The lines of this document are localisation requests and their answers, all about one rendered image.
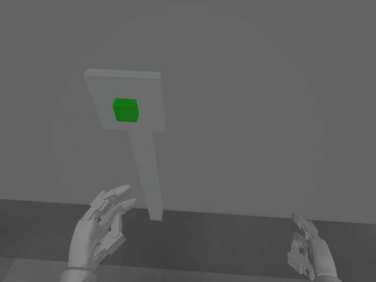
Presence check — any right robot hand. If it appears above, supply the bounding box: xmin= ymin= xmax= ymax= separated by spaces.
xmin=287 ymin=213 xmax=338 ymax=281

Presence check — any left robot hand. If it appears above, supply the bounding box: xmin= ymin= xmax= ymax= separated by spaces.
xmin=68 ymin=184 xmax=137 ymax=272

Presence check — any left robot forearm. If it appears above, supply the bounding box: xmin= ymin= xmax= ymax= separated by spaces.
xmin=60 ymin=267 xmax=97 ymax=282

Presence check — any button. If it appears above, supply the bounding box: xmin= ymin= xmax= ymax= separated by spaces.
xmin=113 ymin=98 xmax=139 ymax=122

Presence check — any panel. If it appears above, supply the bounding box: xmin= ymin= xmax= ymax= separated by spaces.
xmin=83 ymin=68 xmax=165 ymax=221

